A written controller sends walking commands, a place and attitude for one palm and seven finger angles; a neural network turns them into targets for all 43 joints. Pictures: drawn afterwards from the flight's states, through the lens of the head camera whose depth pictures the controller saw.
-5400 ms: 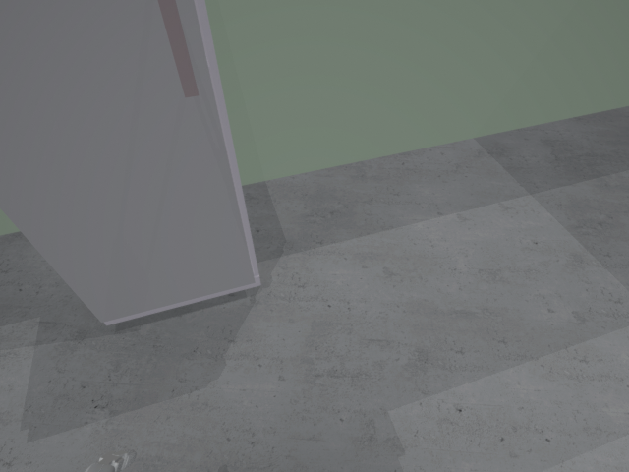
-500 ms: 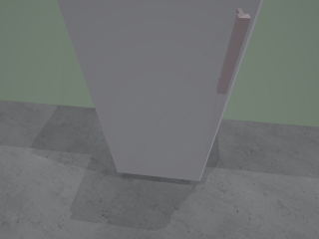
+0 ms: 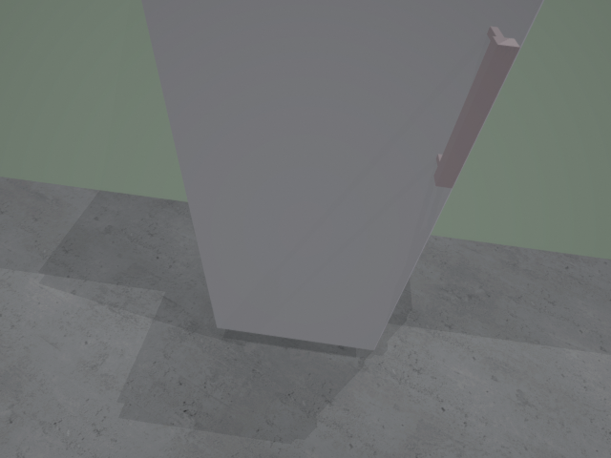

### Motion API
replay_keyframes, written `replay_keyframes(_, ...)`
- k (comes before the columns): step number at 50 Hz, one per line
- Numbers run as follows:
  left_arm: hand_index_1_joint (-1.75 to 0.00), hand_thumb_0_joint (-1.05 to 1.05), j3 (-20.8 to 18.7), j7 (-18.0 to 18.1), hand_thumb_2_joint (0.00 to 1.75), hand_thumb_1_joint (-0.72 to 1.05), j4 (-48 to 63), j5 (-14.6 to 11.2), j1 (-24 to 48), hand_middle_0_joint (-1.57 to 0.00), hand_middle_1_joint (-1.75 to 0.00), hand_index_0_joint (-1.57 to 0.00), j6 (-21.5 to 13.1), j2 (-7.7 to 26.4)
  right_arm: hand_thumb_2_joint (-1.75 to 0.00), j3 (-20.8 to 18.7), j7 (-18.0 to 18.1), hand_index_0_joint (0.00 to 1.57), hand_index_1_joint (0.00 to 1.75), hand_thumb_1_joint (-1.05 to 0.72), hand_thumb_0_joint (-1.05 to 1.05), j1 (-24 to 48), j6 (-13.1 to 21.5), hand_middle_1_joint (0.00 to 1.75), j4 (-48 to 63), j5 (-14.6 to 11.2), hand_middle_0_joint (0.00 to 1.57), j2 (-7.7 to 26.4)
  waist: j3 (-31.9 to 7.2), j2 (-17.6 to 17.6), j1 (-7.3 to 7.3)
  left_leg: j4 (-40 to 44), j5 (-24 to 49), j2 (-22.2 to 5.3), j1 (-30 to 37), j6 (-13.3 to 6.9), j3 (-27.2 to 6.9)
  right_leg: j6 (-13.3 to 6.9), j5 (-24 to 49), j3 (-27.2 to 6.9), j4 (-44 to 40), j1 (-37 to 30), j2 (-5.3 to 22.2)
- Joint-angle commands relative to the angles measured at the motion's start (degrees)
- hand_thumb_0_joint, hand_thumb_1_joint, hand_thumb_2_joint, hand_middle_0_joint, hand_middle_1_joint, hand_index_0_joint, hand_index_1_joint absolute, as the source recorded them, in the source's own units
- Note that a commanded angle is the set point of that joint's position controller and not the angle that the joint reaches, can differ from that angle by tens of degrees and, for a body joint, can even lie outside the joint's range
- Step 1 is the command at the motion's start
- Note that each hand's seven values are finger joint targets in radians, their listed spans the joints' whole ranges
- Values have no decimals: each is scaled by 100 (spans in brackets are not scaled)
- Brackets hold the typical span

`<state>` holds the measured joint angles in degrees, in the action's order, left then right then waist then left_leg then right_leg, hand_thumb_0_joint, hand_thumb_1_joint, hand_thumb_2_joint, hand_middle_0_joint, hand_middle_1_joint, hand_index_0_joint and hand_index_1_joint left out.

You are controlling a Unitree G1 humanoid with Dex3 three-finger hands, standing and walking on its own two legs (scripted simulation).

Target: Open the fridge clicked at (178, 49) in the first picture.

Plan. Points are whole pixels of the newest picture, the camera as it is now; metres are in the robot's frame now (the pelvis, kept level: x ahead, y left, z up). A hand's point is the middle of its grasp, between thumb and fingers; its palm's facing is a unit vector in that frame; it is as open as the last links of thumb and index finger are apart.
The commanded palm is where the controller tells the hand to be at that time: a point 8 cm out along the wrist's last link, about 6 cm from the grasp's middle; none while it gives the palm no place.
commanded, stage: look again from close up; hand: right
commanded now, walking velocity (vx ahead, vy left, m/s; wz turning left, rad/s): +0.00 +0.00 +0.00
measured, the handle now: (466, 113) +0.55 -0.19 +0.20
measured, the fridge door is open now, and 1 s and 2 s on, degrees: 0 0 0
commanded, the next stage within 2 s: shuffle to correct the standing spot in 0.60 s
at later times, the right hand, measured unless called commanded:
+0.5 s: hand out of the picture +0.03 -0.17 -0.17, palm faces +0.02 +0.97 -0.24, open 7.4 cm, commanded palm none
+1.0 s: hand out of the picture +0.02 -0.17 -0.19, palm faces +0.07 +0.98 -0.18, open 7.4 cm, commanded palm none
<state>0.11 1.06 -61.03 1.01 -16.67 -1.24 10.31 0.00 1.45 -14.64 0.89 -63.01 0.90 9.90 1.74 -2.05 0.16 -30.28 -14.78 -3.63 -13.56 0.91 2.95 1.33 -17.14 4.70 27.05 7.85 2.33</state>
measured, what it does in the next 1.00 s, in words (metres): stands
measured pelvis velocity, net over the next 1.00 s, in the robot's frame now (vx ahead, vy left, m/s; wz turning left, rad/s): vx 0.03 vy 0.01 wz -0.02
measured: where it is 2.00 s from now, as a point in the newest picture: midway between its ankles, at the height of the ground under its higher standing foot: outside the picture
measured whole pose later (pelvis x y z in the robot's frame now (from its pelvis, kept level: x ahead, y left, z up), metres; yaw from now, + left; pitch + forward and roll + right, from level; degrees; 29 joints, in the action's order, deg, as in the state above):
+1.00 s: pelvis +0.03 +0.01 -0.01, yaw -1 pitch +0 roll +0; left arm -0.1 0.7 -62.7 1.8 -21.3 -1.5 7.6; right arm -2.3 0.2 -17.5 -0.7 -61.7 1.5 10.2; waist 1.4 1.9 0.5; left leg -38.1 -23.8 -2.9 -16.0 -1.5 4.6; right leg 1.9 -21.7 2.9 31.7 9.7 3.0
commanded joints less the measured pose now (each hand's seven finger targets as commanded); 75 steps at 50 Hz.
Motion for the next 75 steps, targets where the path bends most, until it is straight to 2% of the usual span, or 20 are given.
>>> replay_keyframes(1,-30,0,-105,34,90,90,175,2,-214,-20,-30,-20,-70,600,-90,-153,28,20,30,-90,0,-95,111,30,253,-8,20,848,168,332,-22,666,794,-374,73,-289,-462,-216,731,-350,-570,376,333)
replay_keyframes(35,-30,0,-129,46,90,90,-65,5,-58,-20,-30,-20,-61,729,-90,-217,-21,20,30,-90,0,159,97,30,250,-15,20,1028,-17,252,9,927,832,-317,239,-341,-499,-143,845,-303,-737,160,469)
replay_keyframes(39,-30,0,-61,-13,90,90,-108,50,-324,-20,-30,-20,53,426,-90,-239,-35,20,30,-90,0,-139,-9,30,215,20,20,880,287,496,75,1105,-1350,-435,104,-405,-647,-156,-526,-138,-366,736,196)
replay_keyframes(43,-30,0,-80,-52,90,90,3,67,-525,-20,-30,-20,73,297,-90,-369,-49,20,30,-90,0,-302,-51,30,362,38,20,994,615,872,48,1419,-2423,-778,-370,-633,-965,-219,-731,12,285,997,-10)
replay_keyframes(45,-30,0,-90,-42,90,90,-45,68,-784,-20,-30,-20,27,265,-90,-368,-66,20,30,-90,0,-226,-40,30,443,39,20,858,622,431,-92,978,-2176,-537,-732,-595,-645,-277,-626,-139,-52,573,61)
replay_keyframes(48,-30,0,-190,20,90,90,-171,77,-1314,-20,-30,-20,-86,660,-90,-287,-125,20,30,-90,0,77,24,30,701,56,20,300,681,-1418,-256,-1115,-1318,308,-1366,-305,542,-833,-440,-1661,-1234,165,1147)
replay_keyframes(50,-30,0,-204,68,90,90,-164,81,-1390,-20,-30,-20,-137,576,-90,-257,-147,20,30,-90,0,306,131,30,796,64,20,221,713,-1098,-289,-1544,-1639,263,-1878,-354,399,-1222,1351,-1890,-937,-369,1404)
replay_keyframes(53,-30,0,-184,98,90,90,-72,56,-940,-20,-30,-20,-167,545,-90,-316,-193,20,30,-90,0,-308,214,30,550,10,20,66,287,-666,106,-228,-615,237,-169,-382,487,-884,1999,-943,-153,341,960)
replay_keyframes(54,-30,0,-176,86,90,90,2,9,-822,-20,-30,-20,-190,426,-90,-374,-176,20,30,-90,0,-870,235,30,369,25,20,237,57,-167,348,113,-123,4,941,-475,68,-694,1510,-574,542,1105,622)
replay_keyframes(55,-30,0,-129,47,90,90,172,-49,-627,-20,-30,-20,-228,136,-90,-481,-112,20,30,-90,0,-1593,275,30,157,51,20,700,-169,1145,628,681,586,-1133,2040,-863,-1451,-426,316,4,1717,2279,29)
replay_keyframes(56,-30,0,-149,14,90,90,378,-43,-167,-20,-30,-20,-254,109,-90,-543,-75,20,30,-90,0,-2175,310,30,-33,8,20,1002,-110,1784,804,1312,1575,-2115,2178,-1434,-2677,-313,-1661,120,2993,2990,-197)
replay_keyframes(57,-30,0,-191,3,90,90,403,-10,60,-20,-30,-20,-215,180,-90,-492,-31,20,30,-90,0,-2086,324,30,-82,23,20,891,91,1512,743,1327,1923,-2203,1893,-1678,-2658,-272,-1658,-290,3632,3189,52)
replay_keyframes(60,-30,0,-230,-110,90,90,288,8,69,-20,-30,-20,-130,-97,-90,-404,55,20,30,-90,0,-1226,306,30,147,101,20,493,393,782,247,1383,1595,-1773,879,-1468,-1494,-209,-1090,-344,3518,2844,361)
replay_keyframes(62,-30,0,-190,-141,90,90,249,-13,29,-20,-30,-20,-53,-301,-90,-340,51,20,30,-90,0,-952,299,30,204,101,20,386,450,940,66,1390,2163,-1352,205,-1197,-669,-138,-554,-87,2583,2143,247)
replay_keyframes(65,-30,0,-90,-85,90,90,66,-46,-217,-20,-30,-20,-50,-444,-90,-304,85,20,30,-90,0,-735,196,30,229,88,20,374,240,902,-59,860,2582,-799,-21,-825,-44,-55,443,219,943,858,-83)
replay_keyframes(67,-30,0,-97,-13,90,90,-90,-33,-531,-20,-30,-20,-68,-178,-90,-276,115,20,30,-90,0,-790,100,30,155,32,20,342,-54,680,-152,272,2004,-569,-116,-512,55,-68,1820,64,-30,-82,116)
replay_keyframes(69,-30,0,-205,77,90,90,26,-17,-672,-20,-30,-20,-78,516,-90,-237,166,20,30,-90,0,-1168,-32,30,166,-14,20,65,-393,-583,-62,-245,-275,-114,-209,-115,227,-636,4641,-969,-108,-411,1339)
replay_keyframes(70,-30,0,-237,107,90,90,132,-32,-491,-20,-30,-20,-46,666,-90,-211,187,20,30,-90,0,-1318,-81,30,172,16,20,10,-230,-760,17,-627,-1164,38,-181,-70,239,-950,5100,-1149,-231,-174,1694)
replay_keyframes(72,-30,0,-229,212,90,90,156,-30,-266,-20,-30,-20,-16,651,-90,-203,178,20,30,-90,0,-1087,-171,30,187,-12,20,90,-226,-1362,-26,-1601,-1951,41,-459,-25,22,-1239,5735,-1434,-546,-150,1846)
replay_keyframes(75,-30,0,-351,242,90,90,299,21,-20,-20,-30,-20,61,742,-90,-258,117,20,30,-90,0,-775,-214,30,323,21,20,135,-335,-762,-74,-2050,-1959,-7,-852,-51,-135,-1354,5579,-1166,-323,-301,1811)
